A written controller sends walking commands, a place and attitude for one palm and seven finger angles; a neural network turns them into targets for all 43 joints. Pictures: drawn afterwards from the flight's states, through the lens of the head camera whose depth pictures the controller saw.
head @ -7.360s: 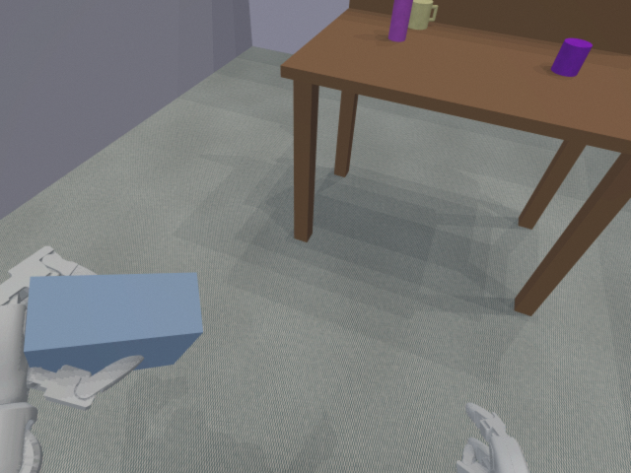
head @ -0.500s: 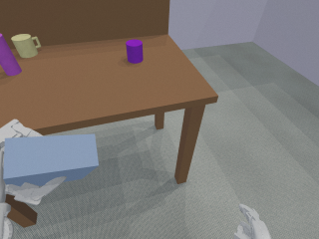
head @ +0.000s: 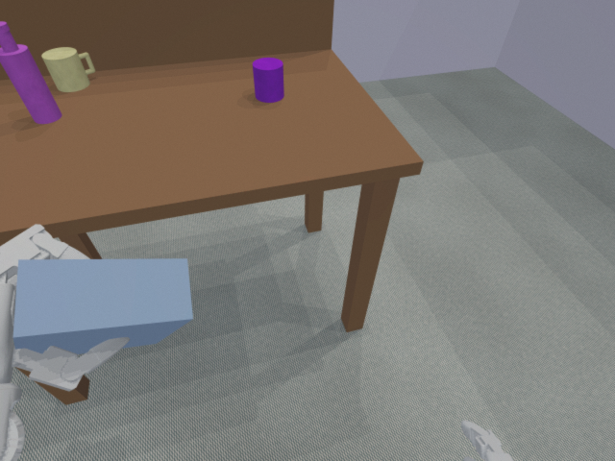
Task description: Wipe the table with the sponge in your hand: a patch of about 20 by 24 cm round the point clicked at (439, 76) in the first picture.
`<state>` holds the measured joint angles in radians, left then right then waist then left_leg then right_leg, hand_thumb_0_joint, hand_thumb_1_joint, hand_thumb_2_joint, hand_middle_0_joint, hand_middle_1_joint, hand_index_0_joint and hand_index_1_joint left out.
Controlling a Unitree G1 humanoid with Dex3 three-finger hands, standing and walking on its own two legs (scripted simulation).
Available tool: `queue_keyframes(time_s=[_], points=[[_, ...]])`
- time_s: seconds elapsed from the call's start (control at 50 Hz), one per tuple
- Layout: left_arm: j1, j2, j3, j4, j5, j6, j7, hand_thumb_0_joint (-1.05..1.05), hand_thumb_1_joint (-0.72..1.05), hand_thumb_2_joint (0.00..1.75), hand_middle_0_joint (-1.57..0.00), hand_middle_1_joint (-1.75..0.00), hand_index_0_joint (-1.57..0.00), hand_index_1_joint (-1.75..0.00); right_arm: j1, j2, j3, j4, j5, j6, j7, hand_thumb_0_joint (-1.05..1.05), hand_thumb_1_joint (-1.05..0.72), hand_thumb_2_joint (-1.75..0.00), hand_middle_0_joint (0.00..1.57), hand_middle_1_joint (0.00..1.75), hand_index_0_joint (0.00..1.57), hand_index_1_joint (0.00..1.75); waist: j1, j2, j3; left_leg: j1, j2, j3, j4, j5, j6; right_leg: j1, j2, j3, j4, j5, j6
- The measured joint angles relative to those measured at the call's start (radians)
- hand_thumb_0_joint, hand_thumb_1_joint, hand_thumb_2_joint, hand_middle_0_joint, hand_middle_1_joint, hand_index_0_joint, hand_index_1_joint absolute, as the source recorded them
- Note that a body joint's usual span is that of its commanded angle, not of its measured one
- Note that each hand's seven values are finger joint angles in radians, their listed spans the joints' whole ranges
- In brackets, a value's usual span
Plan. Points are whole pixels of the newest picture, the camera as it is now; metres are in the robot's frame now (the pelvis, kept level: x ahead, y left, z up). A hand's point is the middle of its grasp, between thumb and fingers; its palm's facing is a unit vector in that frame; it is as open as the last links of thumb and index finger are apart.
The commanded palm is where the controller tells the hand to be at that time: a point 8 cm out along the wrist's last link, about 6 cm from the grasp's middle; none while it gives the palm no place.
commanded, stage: come to a stop and stand still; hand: left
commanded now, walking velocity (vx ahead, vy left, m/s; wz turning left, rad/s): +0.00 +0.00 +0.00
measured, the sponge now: (127, 308) +0.24 +0.19 +0.15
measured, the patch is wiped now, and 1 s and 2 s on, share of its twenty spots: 0.00 0.00 0.00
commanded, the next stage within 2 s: look again from close up in 1.20 s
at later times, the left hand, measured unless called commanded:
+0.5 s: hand (14, 331) +0.20 +0.28 +0.17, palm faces +0.42 -0.80 -0.42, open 9.7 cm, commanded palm +0.15 +0.30 +0.18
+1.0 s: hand (62, 304) +0.24 +0.26 +0.14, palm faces +0.36 -0.84 -0.42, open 9.7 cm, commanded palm +0.19 +0.30 +0.18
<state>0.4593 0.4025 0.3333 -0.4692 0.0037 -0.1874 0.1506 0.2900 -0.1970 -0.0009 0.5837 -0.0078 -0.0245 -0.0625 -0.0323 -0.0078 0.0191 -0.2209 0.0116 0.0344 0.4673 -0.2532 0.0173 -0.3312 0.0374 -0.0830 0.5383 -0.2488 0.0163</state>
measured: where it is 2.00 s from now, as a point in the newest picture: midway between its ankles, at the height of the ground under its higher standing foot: outside the picture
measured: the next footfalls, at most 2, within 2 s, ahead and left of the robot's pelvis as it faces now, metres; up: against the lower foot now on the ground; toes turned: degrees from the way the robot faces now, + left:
right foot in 0.04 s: +0.08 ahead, -0.08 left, +0.00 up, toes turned +0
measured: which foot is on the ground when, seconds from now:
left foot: down 0.00-1.00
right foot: up 0.00-0.02, down 0.04-1.00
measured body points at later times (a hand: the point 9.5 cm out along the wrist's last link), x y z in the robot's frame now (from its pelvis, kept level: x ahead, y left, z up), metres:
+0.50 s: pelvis -0.01 +0.03 +0.00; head -0.01 +0.03 +0.45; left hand +0.17 +0.32 +0.19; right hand +0.16 -0.19 -0.08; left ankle +0.02 +0.12 -0.74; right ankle +0.04 -0.08 -0.74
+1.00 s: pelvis +0.02 +0.02 +0.00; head +0.04 +0.02 +0.45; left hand +0.22 +0.31 +0.17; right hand +0.19 -0.21 -0.09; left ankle +0.02 +0.12 -0.74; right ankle +0.04 -0.08 -0.74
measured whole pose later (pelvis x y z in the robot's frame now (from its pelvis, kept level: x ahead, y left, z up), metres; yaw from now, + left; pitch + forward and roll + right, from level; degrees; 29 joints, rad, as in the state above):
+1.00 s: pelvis +0.02 +0.02 +0.00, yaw -1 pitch +1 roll -1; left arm 0.51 0.35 0.33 -0.44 -0.03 -0.21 0.15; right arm 0.20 -0.20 0.01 0.60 0.02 -0.07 -0.06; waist -0.01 0.01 0.02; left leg -0.24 0.01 0.06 0.51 -0.28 0.02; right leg -0.27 0.04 0.00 0.47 -0.21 -0.02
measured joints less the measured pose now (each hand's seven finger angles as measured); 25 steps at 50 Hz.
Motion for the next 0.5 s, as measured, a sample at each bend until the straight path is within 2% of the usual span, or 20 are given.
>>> queue_keyframes(time_s=[0.04,0.1,0.14,0.2,0.28,0.32,0.4,0.46,0.5], points=[[-0.007,0.014,0.019,0.013,-0.005,-0.012,-0.005,-0.01,-0.47,1.01,-0.79,-1.34,-0.79,-1.34,0.021,-0.002,-0.006,0.01,0.012,-0.013,0.001,0.01,-0.91,-0.9,0.21,0.3,0.2,0.3,-0.006,0.005,-0.021,-0.037,0.01,0.011,0.036,0.042,-0.014,0.062,-0.015,0.028,-0.029,0.019,-0.006],[0.022,-0.028,0.041,0.059,-0.02,-0.025,-0.006,-0.01,-0.47,1.01,-0.79,-1.34,-0.79,-1.34,-0.017,-0.014,-0.008,0.05,0.02,-0.021,0.01,0.02,-0.91,-0.9,0.21,0.3,0.2,0.3,0.016,0.044,-0.011,-0.059,0.039,0.014,0.081,0.019,-0.033,0.055,0.014,0.029,-0.034,0.055,-0.069],[0.042,-0.054,0.026,0.09,-0.026,-0.012,-0.011,-0.01,-0.47,1.01,-0.79,-1.34,-0.79,-1.34,-0.031,-0.018,-0.011,0.06,0.024,-0.025,0.014,0.02,-0.91,-0.9,0.21,0.3,0.2,0.3,0.028,0.053,-0.01,-0.074,0.037,0.008,0.102,-0.02,-0.031,0.05,0.018,0.033,-0.039,0.058,-0.08],[0.036,-0.094,-0.025,0.101,-0.019,0.019,-0.015,-0.01,-0.47,1.01,-0.79,-1.34,-0.79,-1.34,-0.049,-0.028,-0.011,0.067,0.02,-0.033,0.011,0.02,-0.91,-0.9,0.21,0.3,0.2,0.3,0.054,0.056,0.001,-0.075,0.024,-0.012,0.127,-0.068,-0.018,0.049,0.02,0.037,-0.054,0.072,-0.074],[-0.009,-0.1,-0.072,0.058,-0.008,0.027,-0.015,-0.01,-0.47,1.01,-0.79,-1.34,-0.79,-1.34,-0.076,-0.021,-0.001,0.063,0.009,-0.047,0.002,0.02,-0.91,-0.9,0.21,0.3,0.2,0.3,0.071,0.023,0.035,-0.045,0.006,-0.013,0.067,0.03,-0.009,0.061,0.005,0.04,-0.067,0.088,-0.061],[-0.021,-0.082,-0.067,0.028,-0.007,0.013,-0.012,-0.01,-0.47,1.01,-0.79,-1.34,-0.79,-1.34,-0.086,-0.011,0.006,0.049,0.005,-0.051,0.0,0.02,-0.91,-0.9,0.21,0.3,0.2,0.3,0.075,0.006,0.042,-0.029,0.002,-0.001,0.042,0.046,-0.005,0.065,0.002,0.052,-0.072,0.078,-0.051],[-0.023,-0.037,-0.013,-0.003,-0.007,-0.021,-0.003,-0.01,-0.47,1.01,-0.79,-1.34,-0.79,-1.34,-0.087,0.01,0.016,0.002,0.01,-0.061,0.002,0.02,-0.91,-0.9,0.21,0.3,0.2,0.3,0.059,0.004,0.028,-0.024,0.0,0.009,0.001,0.058,0.004,0.058,-0.001,0.063,-0.08,0.015,-0.026],[-0.021,-0.015,0.028,0.012,-0.014,-0.04,0.0,-0.01,-0.47,1.01,-0.79,-1.34,-0.79,-1.34,-0.089,0.023,0.023,-0.011,0.015,-0.067,0.008,0.01,-0.91,-0.9,0.21,0.3,0.2,0.3,0.05,0.003,0.023,-0.029,-0.009,0.019,0.011,0.051,0.009,0.058,-0.01,0.071,-0.097,0.096,-0.027],[-0.015,-0.025,0.032,0.039,-0.017,-0.037,-0.001,-0.01,-0.47,1.01,-0.79,-1.34,-0.79,-1.34,-0.089,0.025,0.028,-0.005,0.017,-0.065,0.011,0.01,-0.91,-0.9,0.21,0.3,0.2,0.3,0.048,0.009,0.018,-0.029,-0.011,0.026,0.022,0.04,0.01,0.057,-0.012,0.077,-0.093,0.117,-0.032]])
